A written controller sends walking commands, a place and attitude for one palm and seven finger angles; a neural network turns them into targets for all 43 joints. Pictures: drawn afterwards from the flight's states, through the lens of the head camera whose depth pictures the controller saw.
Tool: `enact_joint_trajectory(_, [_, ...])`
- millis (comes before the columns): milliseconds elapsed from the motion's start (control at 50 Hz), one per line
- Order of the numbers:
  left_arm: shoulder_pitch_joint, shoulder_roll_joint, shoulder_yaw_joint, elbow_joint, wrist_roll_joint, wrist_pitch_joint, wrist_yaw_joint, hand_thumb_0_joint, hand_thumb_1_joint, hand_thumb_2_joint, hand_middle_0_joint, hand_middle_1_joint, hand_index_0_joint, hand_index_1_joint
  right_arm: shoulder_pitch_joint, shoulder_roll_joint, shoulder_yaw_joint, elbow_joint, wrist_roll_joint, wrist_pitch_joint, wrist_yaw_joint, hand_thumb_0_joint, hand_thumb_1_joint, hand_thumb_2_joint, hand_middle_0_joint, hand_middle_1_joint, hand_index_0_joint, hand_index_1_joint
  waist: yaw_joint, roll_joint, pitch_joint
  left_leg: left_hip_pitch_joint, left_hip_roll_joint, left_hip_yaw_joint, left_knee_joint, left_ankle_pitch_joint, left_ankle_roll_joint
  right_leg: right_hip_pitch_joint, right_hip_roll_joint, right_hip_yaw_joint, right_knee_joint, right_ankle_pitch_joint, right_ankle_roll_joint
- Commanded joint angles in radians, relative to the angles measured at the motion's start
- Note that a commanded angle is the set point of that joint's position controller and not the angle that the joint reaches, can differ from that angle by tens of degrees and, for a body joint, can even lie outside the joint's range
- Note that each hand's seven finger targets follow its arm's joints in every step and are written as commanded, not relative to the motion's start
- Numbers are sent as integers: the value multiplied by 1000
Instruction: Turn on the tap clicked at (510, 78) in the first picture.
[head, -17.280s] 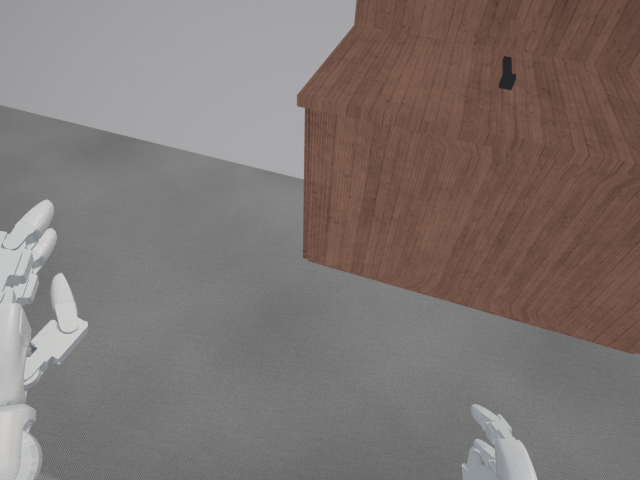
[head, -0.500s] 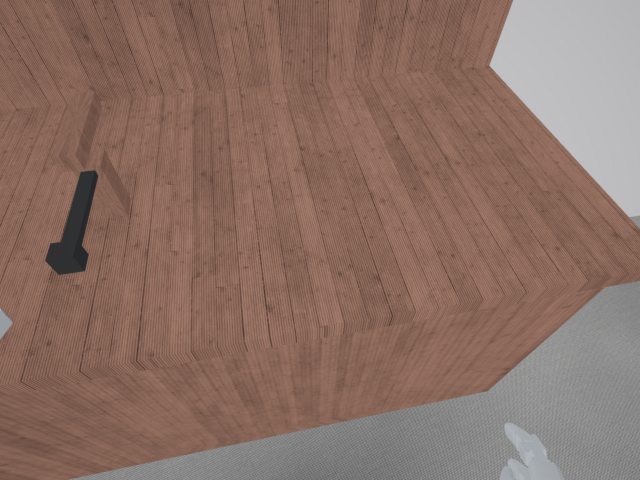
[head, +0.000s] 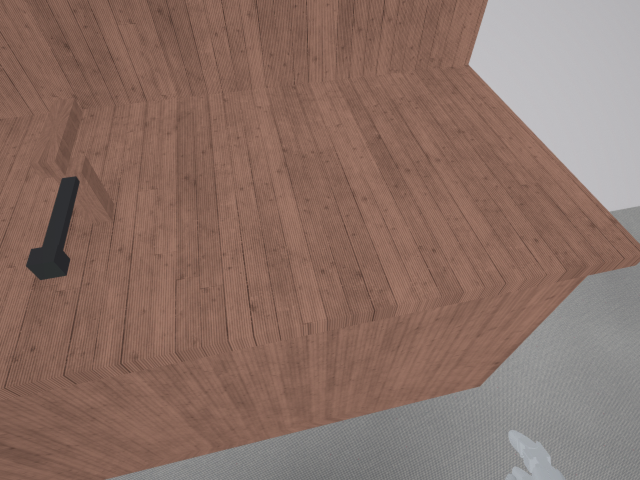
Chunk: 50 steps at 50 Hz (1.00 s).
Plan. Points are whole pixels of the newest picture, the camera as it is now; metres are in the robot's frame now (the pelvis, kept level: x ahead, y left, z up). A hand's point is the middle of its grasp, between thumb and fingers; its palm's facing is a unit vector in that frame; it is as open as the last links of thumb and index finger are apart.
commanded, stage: push the lever round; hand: left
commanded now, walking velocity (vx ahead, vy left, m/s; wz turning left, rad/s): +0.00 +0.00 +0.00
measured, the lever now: (49, 262) +0.31 +0.35 +0.11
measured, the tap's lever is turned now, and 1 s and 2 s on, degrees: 0 2 17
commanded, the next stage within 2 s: none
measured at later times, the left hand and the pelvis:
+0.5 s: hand (22, 301) +0.27 +0.36 +0.10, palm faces +0.56 -0.82 -0.12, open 7.8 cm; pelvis +0.01 +0.00 +0.00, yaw +0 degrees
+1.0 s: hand (58, 297) +0.27 +0.32 +0.10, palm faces +0.62 -0.78 -0.06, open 7.6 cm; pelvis +0.00 +0.00 +0.00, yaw +0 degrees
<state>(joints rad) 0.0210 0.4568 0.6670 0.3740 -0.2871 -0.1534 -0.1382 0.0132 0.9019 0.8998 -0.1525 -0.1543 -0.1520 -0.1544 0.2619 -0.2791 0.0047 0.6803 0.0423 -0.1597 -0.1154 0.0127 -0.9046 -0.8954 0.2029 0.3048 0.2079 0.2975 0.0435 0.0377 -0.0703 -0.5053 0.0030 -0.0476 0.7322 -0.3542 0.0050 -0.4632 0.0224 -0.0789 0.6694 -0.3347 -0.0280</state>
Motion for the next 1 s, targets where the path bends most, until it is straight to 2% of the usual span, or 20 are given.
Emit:
enact_joint_trajectory(0, [-288, 319, 21, -197, -20, -69, -44, 0, 900, 900, -150, -150, -150, -150, -66, -137, -43, -114, 14, -61, -27, 0, -900, -900, 200, 300, 200, 300, -38, 65, -154, 102, -22, -14, -94, 167, 31, 49, 2, 49, -99, 155, 9])
enact_joint_trajectory(100, [-286, 363, 36, -215, -1, -60, -33, 0, 900, 900, -150, -150, -150, -150, -61, -138, -45, -112, 6, -72, -35, 0, -900, -900, 200, 300, 200, 300, -15, 80, -221, 124, -22, -18, -97, 193, 30, 89, -3, 52, -96, 168, 7])
enact_joint_trajectory(120, [-272, 359, 40, -214, -1, -64, -24, 0, 900, 900, -150, -150, -150, -150, -53, -134, -45, -115, 5, -72, -31, 0, -900, -900, 200, 300, 200, 300, -12, 56, -240, 127, -21, -23, -101, 208, 27, 102, -2, 46, -90, 183, 7])
enact_joint_trajectory(140, [-238, 347, 36, -234, 0, -68, -17, 0, 900, 900, -150, -150, -150, -150, -58, -129, -46, -120, 4, -73, -27, 0, -900, -900, 200, 300, 200, 300, 2, 88, -257, 138, -23, -21, -103, 224, 25, 113, -2, 46, -85, 196, 5])
enact_joint_trajectory(200, [-178, 365, 84, -226, -1, -65, 22, 0, 900, 900, -150, -150, -150, -150, -69, -125, -43, -126, 3, -68, -20, 0, -900, -900, 200, 300, 200, 300, 19, 73, -237, 124, -18, -19, -105, 237, 22, 127, 0, 41, -82, 211, 6])
enact_joint_trajectory(240, [-122, 308, 62, -229, -9, -52, 33, 0, 900, 900, -150, -150, -150, -150, -69, -117, -43, -141, 2, -64, -9, 0, -900, -900, 200, 300, 200, 300, 25, 66, -231, 120, -18, -18, -109, 264, 16, 130, 0, 32, -75, 241, 6])
enact_joint_trajectory(300, [-115, 284, 48, -206, -11, -23, 41, 0, 900, 900, -150, -150, -150, -150, -81, -120, -40, -144, 9, -54, -6, 0, -900, -900, 200, 300, 200, 300, 14, 45, -178, 98, -16, -14, -112, 237, 19, 106, 0, 32, -86, 222, 10])
enact_joint_trajectory(360, [-156, 272, 22, -223, -6, -4, 41, 0, 900, 900, -150, -150, -150, -150, -73, -127, -44, -150, 8, -48, -6, 0, -900, -900, 200, 300, 200, 300, -3, 24, -181, 97, -14, -13, -111, 235, 21, 94, -1, 32, -86, 223, 12])
enact_joint_trajectory(440, [-191, 241, -24, -352, 17, -37, 64, 0, 900, 900, -150, -150, -150, -150, -64, -116, -46, -156, -2, -58, -5, 0, -900, -900, 200, 300, 200, 300, -4, 106, -228, 173, -10, -18, -109, 289, 11, 91, 4, 31, -73, 238, 3])
enact_joint_trajectory(480, [-209, 227, -38, -365, 19, -56, 75, 0, 900, 900, -150, -150, -150, -150, -63, -118, -45, -144, -4, -63, -7, 0, -900, -900, 200, 300, 200, 300, -16, 69, -216, 174, -8, -25, -106, 285, 10, 76, 7, 28, -70, 232, 4])
enact_joint_trajectory(520, [-207, 214, -48, -409, 22, -74, 86, 0, 900, 900, -150, -150, -150, -150, -66, -115, -47, -140, -5, -66, -9, 0, -900, -900, 200, 300, 200, 300, -13, 77, -241, 194, -6, -29, -109, 308, 3, 88, 7, 25, -63, 240, 1])
enact_joint_trajectory(540, [-176, 179, -70, -395, 18, -68, 86, 0, 900, 900, -150, -150, -150, -150, -71, -112, -47, -141, -5, -68, -9, 0, -900, -900, 200, 300, 200, 300, -11, 73, -234, 193, -8, -25, -109, 298, 3, 84, 7, 26, -66, 235, 3])
enact_joint_trajectory(580, [-186, 177, -69, -360, 12, -48, 88, 0, 900, 900, -150, -150, -150, -150, -81, -115, -44, -133, 0, -65, -13, 0, -900, -900, 200, 300, 200, 300, -15, 43, -199, 165, -10, -27, -117, 264, 2, 79, 4, 24, -71, 219, 4])
enact_joint_trajectory(600, [-146, 200, -38, -351, 16, -37, 97, 0, 900, 900, -150, -150, -150, -150, -91, -113, -44, -130, 3, -62, -15, 0, -900, -900, 200, 300, 200, 300, 3, 46, -198, 158, -9, -26, -123, 259, 3, 96, 2, 25, -76, 213, 2])
enact_joint_trajectory(620, [-162, 169, -69, -372, 18, -27, 99, 0, 900, 900, -150, -150, -150, -150, -95, -110, -42, -139, 4, -62, -14, 0, -900, -900, 200, 300, 200, 300, -5, 66, -202, 164, -12, -21, -125, 266, 1, 95, -2, 25, -75, 221, 2])
enact_joint_trajectory(740, [-122, 130, -85, -435, 34, 7, 166, 0, 900, 900, -150, -150, -150, -150, -99, -100, -45, -152, -4, -54, -4, 0, -900, -900, 200, 300, 200, 300, 12, 54, -228, 175, -10, -18, -124, 321, -5, 126, -3, 22, -73, 266, 3])
enact_joint_trajectory(800, [-127, 75, -130, -477, 46, -6, 206, 0, 900, 900, -150, -150, -150, -150, -108, -96, -43, -149, -7, -56, 4, 0, -900, -900, 200, 300, 200, 300, 1, 53, -210, 185, -7, -18, -117, 329, -9, 111, -1, 21, -71, 267, 3])
enact_joint_trajectory(880, [-166, 56, -147, -442, 53, -7, 240, 0, 900, 900, -150, -150, -150, -150, -116, -100, -44, -139, -10, -46, 3, 0, -900, -900, 200, 300, 200, 300, -16, -10, -174, 145, -11, -16, -122, 246, 1, 96, -4, 27, -84, 221, 6])
enact_joint_trajectory(940, [-171, 73, -137, -443, 73, -1, 267, 0, 900, 900, -150, -150, -150, -150, -127, -96, -44, -139, -11, -39, 0, 0, -900, -900, 200, 300, 200, 300, -3, 22, -193, 145, -14, -10, -127, 234, 5, 116, -9, 36, -86, 212, 3])
enact_joint_trajectory(980, [-207, 47, -178, -490, 88, -5, 280, 0, 900, 900, -150, -150, -150, -150, -135, -90, -41, -140, -14, -37, 1, 0, -900, -900, 200, 300, 200, 300, -9, 72, -211, 166, -15, -7, -124, 250, 0, 118, -11, 36, -80, 224, 1])
